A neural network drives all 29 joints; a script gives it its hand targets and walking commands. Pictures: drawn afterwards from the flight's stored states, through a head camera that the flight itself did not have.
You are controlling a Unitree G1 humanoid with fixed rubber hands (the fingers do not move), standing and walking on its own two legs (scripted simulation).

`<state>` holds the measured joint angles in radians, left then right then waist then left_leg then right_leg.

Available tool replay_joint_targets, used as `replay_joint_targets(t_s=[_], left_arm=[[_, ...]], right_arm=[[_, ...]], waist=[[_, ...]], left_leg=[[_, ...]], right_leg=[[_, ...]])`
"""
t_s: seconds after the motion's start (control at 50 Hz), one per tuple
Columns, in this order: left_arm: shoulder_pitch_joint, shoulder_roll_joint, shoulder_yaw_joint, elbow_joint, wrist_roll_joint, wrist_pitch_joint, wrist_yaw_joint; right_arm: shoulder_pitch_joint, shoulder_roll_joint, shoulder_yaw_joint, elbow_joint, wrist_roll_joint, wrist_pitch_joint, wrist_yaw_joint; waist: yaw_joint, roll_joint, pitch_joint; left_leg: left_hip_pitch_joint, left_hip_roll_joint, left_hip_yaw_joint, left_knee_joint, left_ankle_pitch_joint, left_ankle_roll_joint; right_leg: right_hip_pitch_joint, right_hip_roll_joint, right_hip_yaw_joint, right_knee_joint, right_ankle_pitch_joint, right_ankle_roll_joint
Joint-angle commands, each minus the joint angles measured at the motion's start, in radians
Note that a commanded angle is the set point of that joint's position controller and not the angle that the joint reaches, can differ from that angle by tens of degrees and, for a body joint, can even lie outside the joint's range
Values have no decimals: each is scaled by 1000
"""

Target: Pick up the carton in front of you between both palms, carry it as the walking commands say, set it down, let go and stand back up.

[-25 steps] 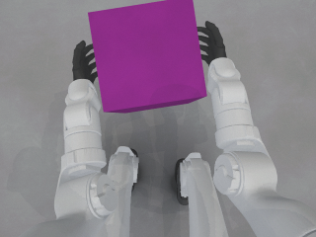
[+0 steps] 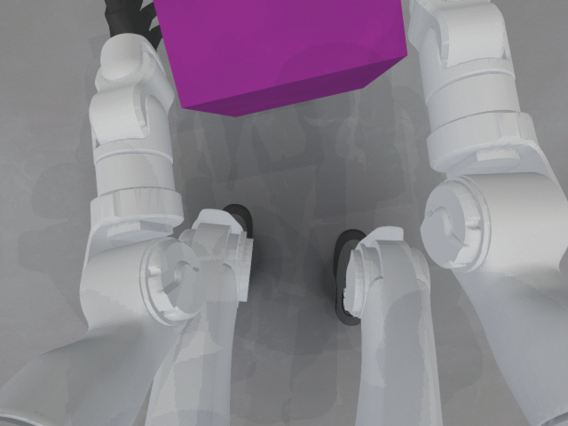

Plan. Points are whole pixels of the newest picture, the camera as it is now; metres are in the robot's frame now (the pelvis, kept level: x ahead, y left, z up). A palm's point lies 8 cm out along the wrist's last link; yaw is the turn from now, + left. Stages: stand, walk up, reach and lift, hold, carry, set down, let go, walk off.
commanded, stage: set down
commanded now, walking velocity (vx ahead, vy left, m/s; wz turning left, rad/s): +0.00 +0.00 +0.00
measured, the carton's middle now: (278, 9) +0.56 +0.06 -0.22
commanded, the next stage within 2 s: none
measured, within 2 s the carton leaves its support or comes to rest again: rests again in 0.90 s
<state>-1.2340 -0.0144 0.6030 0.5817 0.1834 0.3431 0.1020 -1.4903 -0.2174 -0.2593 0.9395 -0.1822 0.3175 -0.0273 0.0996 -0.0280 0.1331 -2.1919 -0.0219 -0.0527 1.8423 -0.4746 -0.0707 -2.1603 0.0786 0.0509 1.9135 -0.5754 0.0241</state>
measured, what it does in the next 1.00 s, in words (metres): lowers itself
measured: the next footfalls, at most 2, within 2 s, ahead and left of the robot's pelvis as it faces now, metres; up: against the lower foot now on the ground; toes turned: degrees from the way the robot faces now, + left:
none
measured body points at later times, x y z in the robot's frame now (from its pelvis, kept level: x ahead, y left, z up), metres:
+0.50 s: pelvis +0.01 -0.01 -0.06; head +0.40 -0.01 +0.16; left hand +0.54 +0.22 -0.24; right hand +0.62 -0.07 -0.25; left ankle +0.12 +0.14 -0.42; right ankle +0.09 -0.12 -0.42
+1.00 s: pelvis +0.01 -0.01 -0.07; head +0.40 -0.02 +0.15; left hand +0.53 +0.23 -0.26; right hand +0.61 -0.07 -0.26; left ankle +0.12 +0.14 -0.42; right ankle +0.09 -0.12 -0.42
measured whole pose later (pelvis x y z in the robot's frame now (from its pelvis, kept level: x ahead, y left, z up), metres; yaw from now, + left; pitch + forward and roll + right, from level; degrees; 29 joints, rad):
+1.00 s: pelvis +0.01 -0.01 -0.07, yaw +2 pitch +41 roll +4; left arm -1.44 0.18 0.59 0.90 0.10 0.25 0.02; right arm -1.66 -0.30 -0.14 1.10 -0.14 0.23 0.00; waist 0.13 0.03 0.38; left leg -2.26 -0.04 -0.04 2.10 -0.56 -0.10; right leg -2.24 0.09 0.06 2.20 -0.68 0.01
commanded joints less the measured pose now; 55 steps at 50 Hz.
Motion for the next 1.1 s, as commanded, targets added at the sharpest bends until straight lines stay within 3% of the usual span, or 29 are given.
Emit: replay_joint_targets(t_s=[0.0, 0.04, 0.12, 0.14, 0.16, 0.24, 0.28, 0.3, 0.32, 0.38, 0.44, 0.46, 0.48, 0.54, 0.56, 0.58, 0.64, 0.68, 0.78, 0.8, 0.82, 0.84, 0.86, 0.9, 0.96, 0.98, 1.0, 1.04, 1.08], left_arm=[[-791, -699, -521, -27, -175, -50, -234], [-829, -665, -530, -47, -182, -56, -231], [-862, -634, -538, -21, -232, -58, -231], [-865, -630, -540, -50, -236, -61, -232], [-863, -658, -526, -18, -253, -62, -235], [-816, -633, -472, 69, -245, -61, -254], [-795, -631, -455, 105, -248, -60, -263], [-821, -629, -467, 78, -247, -65, -264], [-811, -639, -455, 86, -258, -64, -265], [-819, -688, -468, 98, -272, -63, -275], [-800, -684, -466, 102, -271, -68, -282], [-765, -679, -459, 121, -278, -69, -285], [-785, -682, -451, 120, -273, -74, -283], [-756, -679, -430, 134, -266, -83, -277], [-752, -663, -414, 142, -248, -87, -278], [-744, -673, -409, 172, -243, -82, -281], [-730, -657, -384, 167, -227, -85, -283], [-717, -639, -374, 177, -214, -85, -282], [-680, -605, -321, 231, -169, -91, -286], [-670, -594, -311, 231, -178, -93, -287], [-669, -577, -310, 246, -154, -92, -284], [-624, -593, -296, 261, -158, -91, -287], [-660, -561, -295, 240, -154, -96, -289], [-633, -567, -288, 266, -152, -94, -290], [-637, -525, -283, 280, -155, -106, -283], [-632, -532, -286, 292, -163, -106, -283], [-632, -509, -283, 289, -156, -110, -281], [-628, -498, -263, 311, -160, -110, -276], [-624, -472, -257, 310, -150, -113, -269]], right_arm=[[-479, 881, 335, 6, 150, -28, 213], [-500, 867, 353, 12, 172, -30, 210], [-573, 806, 396, -12, 209, -43, 203], [-600, 808, 420, -34, 234, -47, 199], [-602, 827, 412, -40, 229, -50, 197], [-575, 798, 396, 26, 218, -61, 186], [-595, 758, 396, 8, 208, -70, 187], [-566, 780, 388, 35, 214, -67, 190], [-599, 768, 413, 5, 222, -73, 189], [-598, 781, 386, 2, 218, -83, 190], [-632, 793, 418, -36, 245, -96, 192], [-592, 784, 401, -21, 223, -95, 193], [-598, 788, 417, -14, 233, -99, 189], [-584, 789, 422, -9, 234, -105, 192], [-600, 797, 431, -28, 250, -109, 189], [-590, 781, 414, -16, 233, -110, 191], [-554, 764, 389, 35, 205, -106, 191], [-560, 748, 377, 30, 195, -106, 191], [-520, 711, 337, 81, 166, -109, 196], [-510, 678, 333, 93, 155, -103, 196], [-491, 690, 314, 114, 145, -103, 197], [-485, 645, 316, 106, 124, -105, 195], [-469, 654, 302, 127, 128, -104, 195], [-449, 638, 292, 139, 110, -106, 192], [-437, 609, 283, 148, 90, -100, 195], [-419, 597, 268, 149, 79, -103, 194], [-433, 583, 270, 136, 84, -104, 193], [-404, 576, 269, 164, 74, -97, 194], [-404, 562, 256, 188, 64, -92, 197]], waist=[[53, -84, -1252], [86, -72, -1251], [86, -99, -1287], [109, -94, -1304], [88, -135, -1281], [101, -160, -1103], [80, -167, -1065], [108, -137, -1072], [95, -177, -1106], [63, -129, -1099], [95, -153, -1119], [57, -172, -1066], [88, -150, -1024], [86, -207, -1014], [130, -192, -1019], [84, -189, -975], [106, -196, -913], [89, -176, -879], [101, -172, -769], [64, -201, -737], [99, -147, -720], [45, -155, -697], [81, -149, -684], [44, -123, -664], [50, -121, -608], [3, -127, -604], [57, -96, -600], [28, -118, -563], [40, -103, -540]], left_leg=[[755, -99, 159, -48, 357, 2], [744, -92, 169, -20, 362, 1], [768, -88, 175, 38, 393, 0], [751, -86, 184, 57, 416, -4], [715, -88, 175, 57, 425, 1], [556, -78, 184, 87, 361, -1], [550, -74, 177, 111, 378, 1], [549, -74, 185, 113, 382, -1], [562, -75, 174, 118, 400, 2], [587, -78, 163, 138, 433, 2], [551, -77, 169, 155, 449, 4], [559, -82, 150, 147, 464, 8], [540, -80, 160, 156, 452, 6], [488, -84, 152, 151, 426, 12], [482, -82, 174, 160, 422, 12], [466, -79, 156, 164, 404, 16], [415, -80, 165, 156, 361, 11], [423, -76, 162, 167, 347, 10], [356, -79, 161, 166, 293, 14], [345, -72, 146, 162, 280, 10], [365, -77, 164, 165, 269, 9], [360, -74, 143, 168, 288, 8], [357, -74, 152, 172, 277, 9], [344, -72, 153, 171, 263, 2], [343, -73, 141, 185, 258, 2], [345, -80, 130, 181, 259, 4], [359, -76, 141, 190, 257, 3], [335, -75, 138, 195, 224, 4], [312, -75, 141, 189, 197, 1]], right_leg=[[544, 88, -112, -119, 297, -8], [547, 82, -96, -90, 308, -13], [575, 74, -110, -28, 334, -9], [597, 74, -103, -13, 359, -13], [617, 76, -101, -6, 381, -13], [624, 60, -78, 19, 365, -22], [593, 57, -76, 29, 385, -18], [588, 55, -69, 36, 375, -24], [611, 53, -78, 48, 399, -18], [577, 52, -77, 62, 399, -32], [614, 50, -60, 81, 462, -30], [545, 57, -80, 77, 445, -27], [525, 50, -66, 79, 425, -31], [567, 44, -68, 90, 434, -29], [564, 45, -48, 76, 425, -25], [527, 46, -55, 79, 401, -26], [531, 39, -47, 75, 379, -32], [470, 40, -53, 80, 344, -30], [446, 40, -44, 73, 307, -33], [440, 39, -53, 78, 306, -34], [416, 41, -41, 69, 280, -34], [396, 41, -48, 68, 289, -39], [390, 37, -43, 77, 278, -39], [393, 44, -41, 73, 282, -47], [370, 34, -28, 83, 265, -44], [369, 38, -43, 83, 270, -45], [357, 30, -22, 88, 261, -51], [363, 34, -24, 83, 240, -53], [367, 33, -23, 91, 228, -57]])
